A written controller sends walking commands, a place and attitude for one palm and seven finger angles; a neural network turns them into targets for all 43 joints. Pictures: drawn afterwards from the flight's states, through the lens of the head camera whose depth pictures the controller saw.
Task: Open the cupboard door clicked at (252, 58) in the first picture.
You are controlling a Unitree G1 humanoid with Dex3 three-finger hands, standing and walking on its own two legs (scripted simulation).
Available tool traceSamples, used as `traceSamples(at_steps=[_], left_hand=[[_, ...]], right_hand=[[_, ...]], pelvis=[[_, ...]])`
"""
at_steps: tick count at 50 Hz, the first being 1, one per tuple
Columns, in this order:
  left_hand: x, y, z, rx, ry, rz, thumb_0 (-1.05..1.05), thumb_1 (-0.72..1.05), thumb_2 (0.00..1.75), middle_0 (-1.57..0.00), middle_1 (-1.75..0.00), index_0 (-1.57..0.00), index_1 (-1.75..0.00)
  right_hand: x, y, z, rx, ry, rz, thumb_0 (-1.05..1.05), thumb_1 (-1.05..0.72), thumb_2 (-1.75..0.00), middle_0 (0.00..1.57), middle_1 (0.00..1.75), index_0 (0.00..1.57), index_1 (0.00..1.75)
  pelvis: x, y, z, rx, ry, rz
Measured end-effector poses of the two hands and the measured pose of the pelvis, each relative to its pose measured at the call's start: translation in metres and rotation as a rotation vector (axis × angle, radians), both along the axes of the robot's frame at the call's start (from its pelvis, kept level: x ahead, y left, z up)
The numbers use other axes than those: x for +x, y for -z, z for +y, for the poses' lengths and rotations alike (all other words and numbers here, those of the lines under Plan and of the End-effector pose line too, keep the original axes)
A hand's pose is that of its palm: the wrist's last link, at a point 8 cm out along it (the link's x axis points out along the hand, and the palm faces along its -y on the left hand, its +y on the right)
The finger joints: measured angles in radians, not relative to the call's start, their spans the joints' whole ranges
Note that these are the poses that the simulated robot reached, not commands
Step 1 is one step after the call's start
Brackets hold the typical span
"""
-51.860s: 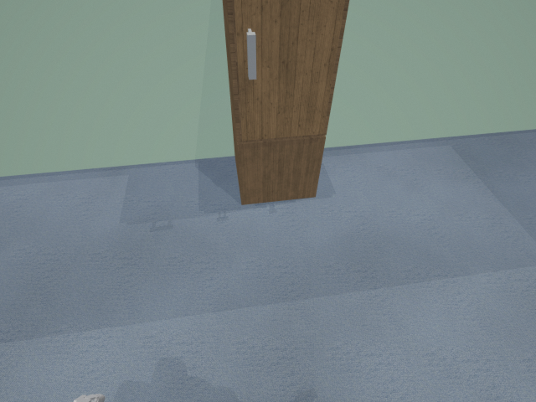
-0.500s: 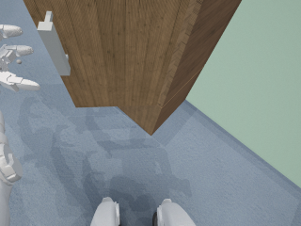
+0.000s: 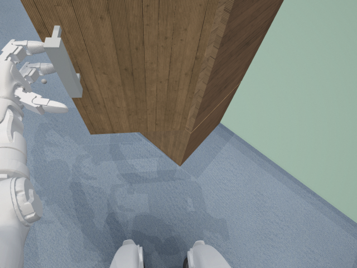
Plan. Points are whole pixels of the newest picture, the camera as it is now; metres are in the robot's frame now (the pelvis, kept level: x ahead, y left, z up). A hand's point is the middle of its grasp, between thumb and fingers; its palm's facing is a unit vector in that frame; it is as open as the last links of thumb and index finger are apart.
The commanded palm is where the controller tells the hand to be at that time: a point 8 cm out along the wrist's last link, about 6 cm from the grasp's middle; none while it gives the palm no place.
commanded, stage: slide the fingers in behind the handle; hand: left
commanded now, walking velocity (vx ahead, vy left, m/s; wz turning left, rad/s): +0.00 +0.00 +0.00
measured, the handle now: (67, 63) +0.54 +0.22 +0.09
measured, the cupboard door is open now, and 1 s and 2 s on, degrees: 47 47 46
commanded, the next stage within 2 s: close the thumb around the handle in 1.18 s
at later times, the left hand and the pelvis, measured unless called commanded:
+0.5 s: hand (63, 81) +0.49 +0.21 +0.09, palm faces +0.05 -1.00 +0.00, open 14.0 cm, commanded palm +0.47 +0.26 +0.09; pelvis +0.00 -0.01 +0.00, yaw +0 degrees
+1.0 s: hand (74, 82) +0.49 +0.19 +0.09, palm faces +0.06 -1.00 -0.01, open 14.0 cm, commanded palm +0.47 +0.24 +0.09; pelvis +0.00 -0.01 +0.00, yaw +0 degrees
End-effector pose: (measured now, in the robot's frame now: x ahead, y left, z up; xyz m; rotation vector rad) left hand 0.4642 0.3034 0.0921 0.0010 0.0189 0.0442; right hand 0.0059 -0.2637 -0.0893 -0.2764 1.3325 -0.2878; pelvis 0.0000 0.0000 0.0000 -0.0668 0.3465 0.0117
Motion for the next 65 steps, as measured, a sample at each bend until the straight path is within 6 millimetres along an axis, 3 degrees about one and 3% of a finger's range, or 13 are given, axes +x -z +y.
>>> traceSamples(at_steps=[45,65], left_hand=[[0.001,0.003,-0.057,-0.004,-0.007,-0.014,-0.01,-0.50,0.30,-0.30,-1.20,-0.30,-1.20],[0.000,0.007,-0.043,-0.002,-0.019,0.004,-0.01,-0.50,0.30,-0.30,-1.20,-0.30,-1.20]], right_hand=[[0.003,0.009,-0.007,0.036,-0.008,-0.031,0.00,-0.90,-0.90,0.20,0.30,0.20,0.30],[-0.002,0.008,-0.010,0.018,-0.007,-0.018,0.00,-0.90,-0.90,0.20,0.30,0.20,0.30]], pelvis=[[-0.003,0.001,-0.010,0.016,-0.006,-0.014],[-0.006,0.003,-0.010,0.013,-0.009,-0.008]])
